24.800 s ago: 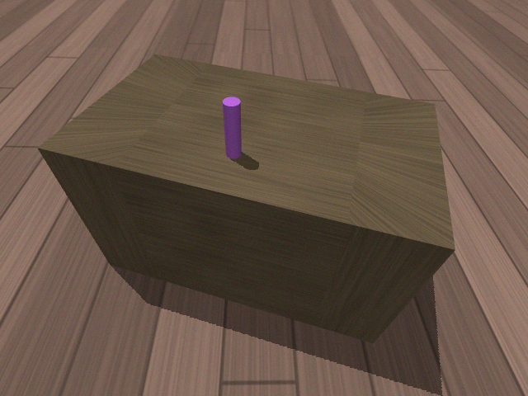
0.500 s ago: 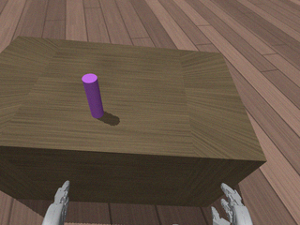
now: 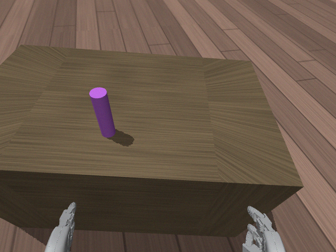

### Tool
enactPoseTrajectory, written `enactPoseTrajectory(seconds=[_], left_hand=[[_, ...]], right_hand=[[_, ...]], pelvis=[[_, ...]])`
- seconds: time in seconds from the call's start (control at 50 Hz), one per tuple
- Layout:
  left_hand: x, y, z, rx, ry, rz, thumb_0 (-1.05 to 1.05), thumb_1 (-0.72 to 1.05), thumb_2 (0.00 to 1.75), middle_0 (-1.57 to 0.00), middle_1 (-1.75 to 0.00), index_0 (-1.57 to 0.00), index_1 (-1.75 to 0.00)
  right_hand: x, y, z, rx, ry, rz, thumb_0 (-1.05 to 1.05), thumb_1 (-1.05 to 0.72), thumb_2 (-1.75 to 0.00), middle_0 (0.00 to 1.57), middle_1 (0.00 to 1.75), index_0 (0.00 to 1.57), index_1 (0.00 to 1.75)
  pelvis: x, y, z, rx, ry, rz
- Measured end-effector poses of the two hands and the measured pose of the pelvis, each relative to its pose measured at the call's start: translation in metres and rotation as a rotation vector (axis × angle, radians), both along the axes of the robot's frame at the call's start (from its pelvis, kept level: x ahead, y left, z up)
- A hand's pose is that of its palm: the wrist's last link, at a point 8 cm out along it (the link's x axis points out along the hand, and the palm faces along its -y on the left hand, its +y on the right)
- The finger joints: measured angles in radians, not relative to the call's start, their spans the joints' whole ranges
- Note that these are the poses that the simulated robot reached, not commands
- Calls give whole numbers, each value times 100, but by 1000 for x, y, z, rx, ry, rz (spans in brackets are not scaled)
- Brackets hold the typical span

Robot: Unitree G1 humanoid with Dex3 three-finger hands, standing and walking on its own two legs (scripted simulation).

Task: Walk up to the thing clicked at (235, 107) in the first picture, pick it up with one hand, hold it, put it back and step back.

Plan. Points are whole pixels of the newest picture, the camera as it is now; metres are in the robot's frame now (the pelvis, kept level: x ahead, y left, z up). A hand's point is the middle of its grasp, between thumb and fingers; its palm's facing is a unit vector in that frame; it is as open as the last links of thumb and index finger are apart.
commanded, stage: home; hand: left
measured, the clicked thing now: (103, 114) +0.51 +0.21 +0.02
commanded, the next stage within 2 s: stand in 1.82 s
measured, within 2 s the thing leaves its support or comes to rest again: neither
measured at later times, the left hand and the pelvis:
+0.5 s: hand out of the picture +0.16 +0.17 -0.05, palm faces +0.10 -0.97 -0.22, open 17.4 cm; pelvis -0.01 -0.01 +0.00, yaw +0 degrees
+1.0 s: hand (85, 251) +0.16 +0.18 -0.05, palm faces +0.10 -0.97 -0.23, open 17.5 cm; pelvis -0.01 +0.00 +0.00, yaw +0 degrees
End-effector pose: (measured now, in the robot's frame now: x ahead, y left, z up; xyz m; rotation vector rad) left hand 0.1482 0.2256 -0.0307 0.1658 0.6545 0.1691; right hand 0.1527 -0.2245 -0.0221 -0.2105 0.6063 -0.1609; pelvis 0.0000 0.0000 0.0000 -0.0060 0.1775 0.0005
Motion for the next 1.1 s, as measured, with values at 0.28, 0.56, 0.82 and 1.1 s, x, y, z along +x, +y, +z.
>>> enactPoseTrajectory(seconds=[0.28, 0.56, 0.82, 1.1], left_hand=[[-9, -7, 1, 11, 11, -5, -1, -54, 5, -5, -5, -5, -5], [-14, -7, 1, 12, 0, -4, -1, -53, 6, -5, -5, -5, -5], [-15, -1, 0, 17, 4, -1, -1, -52, 6, -5, -6, -5, -5], [-11, 2, 1, 18, -1, -5, -1, -54, 5, -5, -5, -5, -5]], right_hand=[[-6, -4, -1, 8, -17, -6, 2, -90, -90, 20, 30, 21, 30], [-15, -4, -2, -1, -17, -15, 2, -90, -90, 20, 30, 21, 30], [-14, 1, -1, -6, -22, -19, 2, -90, -90, 20, 30, 21, 30], [-12, 4, -1, -5, -26, -15, 2, -90, -90, 20, 30, 21, 30]], pelvis=[[-6, -5, -3, 4, 1, -1], [-13, -4, -4, 2, -5, -2], [-13, 1, -5, -2, 0, -3], [-11, 3, -5, -3, -1, -3]])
